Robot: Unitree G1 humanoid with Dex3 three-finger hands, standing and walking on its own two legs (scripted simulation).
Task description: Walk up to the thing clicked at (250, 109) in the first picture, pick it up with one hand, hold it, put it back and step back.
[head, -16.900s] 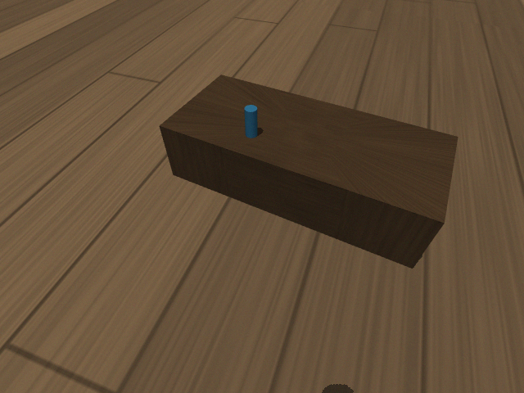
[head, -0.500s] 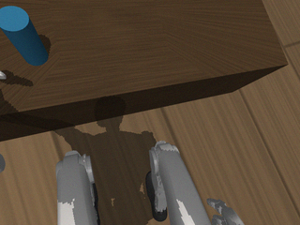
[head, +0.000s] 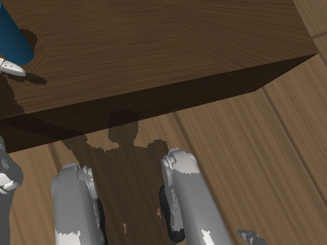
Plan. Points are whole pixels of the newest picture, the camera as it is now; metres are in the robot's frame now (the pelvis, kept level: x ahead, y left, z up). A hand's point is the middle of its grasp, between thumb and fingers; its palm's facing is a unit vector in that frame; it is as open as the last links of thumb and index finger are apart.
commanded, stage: rest palm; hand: left
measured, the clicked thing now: (3, 33) +0.57 +0.26 -0.01
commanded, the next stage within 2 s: close in 0.14 s
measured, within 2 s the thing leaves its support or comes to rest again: leaves its support in 1.56 s
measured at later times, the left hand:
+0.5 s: hand (5, 39) +0.56 +0.26 -0.01, palm faces +0.22 -0.98 -0.02, open 17.0 cm
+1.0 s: hand (11, 39) +0.57 +0.25 -0.02, palm faces +0.21 -0.98 -0.02, open 14.1 cm
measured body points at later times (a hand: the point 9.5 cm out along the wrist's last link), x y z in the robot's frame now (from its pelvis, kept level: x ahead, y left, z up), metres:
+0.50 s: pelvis +0.00 +0.00 -0.02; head +0.24 +0.06 +0.36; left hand +0.54 +0.31 -0.01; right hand +0.06 -0.26 -0.13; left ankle +0.08 +0.14 -0.38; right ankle +0.08 -0.13 -0.38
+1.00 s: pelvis +0.00 +0.00 -0.03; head +0.24 +0.06 +0.35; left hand +0.55 +0.31 -0.02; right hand +0.04 -0.27 -0.14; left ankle +0.08 +0.14 -0.38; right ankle +0.08 -0.13 -0.38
